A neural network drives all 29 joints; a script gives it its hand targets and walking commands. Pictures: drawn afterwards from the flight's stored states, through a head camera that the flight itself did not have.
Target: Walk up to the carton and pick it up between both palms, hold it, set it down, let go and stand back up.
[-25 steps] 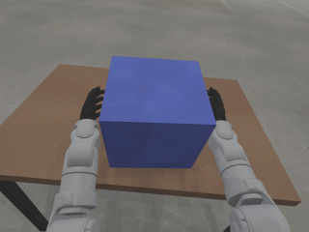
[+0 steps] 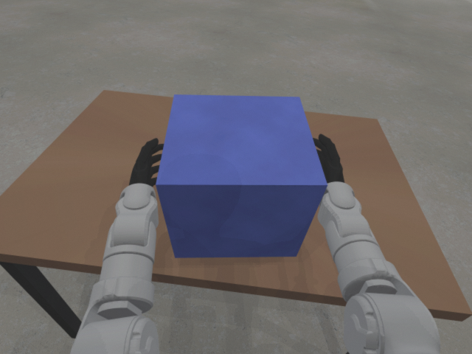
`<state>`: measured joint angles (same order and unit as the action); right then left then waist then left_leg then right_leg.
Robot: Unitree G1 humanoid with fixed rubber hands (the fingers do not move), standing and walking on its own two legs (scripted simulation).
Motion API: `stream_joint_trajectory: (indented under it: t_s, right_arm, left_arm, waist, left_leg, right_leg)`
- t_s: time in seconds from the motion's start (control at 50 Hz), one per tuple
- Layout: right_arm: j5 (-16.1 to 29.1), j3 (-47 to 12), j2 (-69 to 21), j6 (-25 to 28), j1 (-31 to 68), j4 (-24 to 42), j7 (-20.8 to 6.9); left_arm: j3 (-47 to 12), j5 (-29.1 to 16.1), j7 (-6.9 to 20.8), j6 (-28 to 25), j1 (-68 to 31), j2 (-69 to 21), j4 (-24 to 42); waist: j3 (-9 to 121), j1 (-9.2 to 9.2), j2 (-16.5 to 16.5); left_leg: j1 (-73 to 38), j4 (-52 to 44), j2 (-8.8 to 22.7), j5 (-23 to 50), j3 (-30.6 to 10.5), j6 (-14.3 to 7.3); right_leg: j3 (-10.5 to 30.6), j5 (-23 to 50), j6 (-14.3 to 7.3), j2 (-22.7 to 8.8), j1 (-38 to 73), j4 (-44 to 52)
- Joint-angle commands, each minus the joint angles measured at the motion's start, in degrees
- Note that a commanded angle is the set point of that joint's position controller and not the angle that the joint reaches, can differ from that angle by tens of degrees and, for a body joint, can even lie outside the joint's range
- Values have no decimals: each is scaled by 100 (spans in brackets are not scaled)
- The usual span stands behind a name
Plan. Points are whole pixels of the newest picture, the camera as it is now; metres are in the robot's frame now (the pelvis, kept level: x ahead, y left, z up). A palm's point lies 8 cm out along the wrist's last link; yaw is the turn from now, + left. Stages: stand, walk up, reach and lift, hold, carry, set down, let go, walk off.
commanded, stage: set down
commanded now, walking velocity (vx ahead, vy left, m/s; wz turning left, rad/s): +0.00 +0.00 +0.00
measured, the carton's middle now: (236, 177) +0.42 +0.02 +0.10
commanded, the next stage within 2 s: none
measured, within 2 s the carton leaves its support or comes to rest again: rests again in 1.76 s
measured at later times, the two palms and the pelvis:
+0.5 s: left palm (159, 192) +0.39 +0.16 +0.09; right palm (332, 181) +0.42 -0.16 +0.11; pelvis +0.00 -0.01 +0.00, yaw -3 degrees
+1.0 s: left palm (171, 200) +0.40 +0.15 +0.05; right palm (331, 188) +0.44 -0.17 +0.07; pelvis +0.01 -0.01 +0.00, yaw -3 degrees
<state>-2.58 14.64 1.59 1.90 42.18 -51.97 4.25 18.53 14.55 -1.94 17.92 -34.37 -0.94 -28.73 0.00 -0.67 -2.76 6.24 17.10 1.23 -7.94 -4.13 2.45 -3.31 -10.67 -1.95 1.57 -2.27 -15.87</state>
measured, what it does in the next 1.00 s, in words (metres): stands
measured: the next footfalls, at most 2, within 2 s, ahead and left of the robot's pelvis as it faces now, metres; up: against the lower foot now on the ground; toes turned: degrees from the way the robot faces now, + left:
none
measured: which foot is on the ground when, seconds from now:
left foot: down 0.00-1.00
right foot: down 0.00-1.00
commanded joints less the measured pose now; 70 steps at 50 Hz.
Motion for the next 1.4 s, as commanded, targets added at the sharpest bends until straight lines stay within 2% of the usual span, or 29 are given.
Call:
stream_joint_trajectory:
  t_s: [0.0,0.12,0.28,0.36,0.48,0.68,0.82,0.84,0.9,0.94,1.02,1.12,1.22,1.3,1.34,1.38]
  right_arm:
    - [-267,-1182,-2465,747,4195,1010,-915]
    - [-339,-1169,-2545,932,4383,775,-1061]
    - [-455,-1193,-2714,1012,4477,533,-1141]
    - [-603,-1054,-2713,1042,4412,340,-1152]
    - [-867,-751,-2672,1109,4257,27,-1159]
    - [-988,-529,-2529,1353,4212,-265,-1232]
    - [-911,-651,-2423,1455,4314,-392,-1314]
    - [-903,-761,-2459,1427,4345,-440,-1352]
    - [-896,-825,-2456,1429,4408,-447,-1377]
    - [-892,-838,-2438,1437,4432,-571,-1410]
    - [-931,-808,-2462,1498,4455,-740,-1427]
    - [-975,-703,-2380,1522,4463,-1032,-1456]
    - [-1073,-454,-2220,1569,4563,-1298,-1508]
    - [-1217,-236,-2103,1556,4636,-1478,-1546]
    - [-1242,-183,-2068,1564,4691,-1511,-1571]
    - [-1296,-78,-2034,1562,4668,-1651,-1588]
  left_arm:
    - [-2367,-421,536,-817,-4711,-3245,835]
    - [-2204,-378,338,-1071,-4903,-3212,716]
    - [-1819,-290,266,-1304,-4985,-3047,422]
    - [-1626,-240,276,-1415,-4978,-2981,210]
    - [-1479,-210,276,-1590,-5020,-2969,-14]
    - [-1755,-291,34,-1897,-5126,-3242,-10]
    - [-1776,-347,-85,-2022,-5066,-3268,-113]
    - [-1658,-381,-100,-2067,-5082,-3140,-124]
    - [-1507,-377,-64,-2101,-4954,-3038,-364]
    - [-1420,-374,-60,-2158,-4998,-2999,-401]
    - [-1367,-371,-83,-2283,-5080,-3017,-521]
    - [-1256,-366,-102,-2389,-5122,-3006,-736]
    - [-1310,-448,-179,-2501,-5305,-3030,-755]
    - [-1199,-423,-188,-2521,-5293,-2941,-974]
    - [-1131,-397,-179,-2508,-5213,-2912,-1098]
    - [-1120,-380,-164,-2510,-5214,-2914,-1151]
  waist:
    - [3315,66,528]
    - [3773,-169,421]
    - [4049,-414,146]
    - [4052,-426,52]
    - [4126,-348,16]
    - [4789,-267,298]
    - [5066,-410,244]
    - [5121,-522,155]
    - [5060,-561,-58]
    - [5169,-617,-105]
    - [5328,-651,-112]
    - [5369,-692,-197]
    - [5645,-637,-207]
    - [5635,-633,-330]
    - [5588,-671,-350]
    - [5549,-626,-312]
  left_leg:
    - [-1407,166,-136,2150,729,231]
    - [-1169,221,-114,2352,777,130]
    - [-360,81,-140,1959,893,-70]
    - [-175,28,-133,1816,947,-102]
    - [-88,42,-116,1840,991,-68]
    - [-557,444,-17,2693,904,138]
    - [-412,565,28,2946,864,104]
    - [-8,556,3,2832,950,53]
    - [689,400,-41,2442,977,-42]
    - [863,326,-31,2252,985,-83]
    - [928,399,-13,2400,1012,-76]
    - [980,430,9,2358,1043,-71]
    - [834,547,30,2413,1072,-15]
    - [1065,528,15,2001,1114,-66]
    - [1234,511,0,1909,1130,-84]
    - [1251,511,2,1906,1122,-78]
  right_leg:
    - [-394,1870,393,30,273,66]
    - [-339,2309,423,8,391,-84]
    - [-172,3106,558,-95,916,-395]
    - [-128,3303,591,-128,998,-459]
    - [-125,3521,594,-145,967,-505]
    - [-263,3670,442,-39,233,-551]
    - [-248,3843,422,-38,7,-635]
    - [-189,3969,486,-65,279,-710]
    - [-99,4472,602,-150,875,-905]
    - [-71,4484,622,-178,908,-969]
    - [-49,4716,623,-163,822,-1049]
    - [-63,4531,591,-128,626,-1051]
    - [-140,4137,535,-42,183,-999]
    - [-129,3741,533,-53,101,-979]
    - [-127,3786,554,-73,171,-1011]
    - [-127,3796,545,-76,133,-1026]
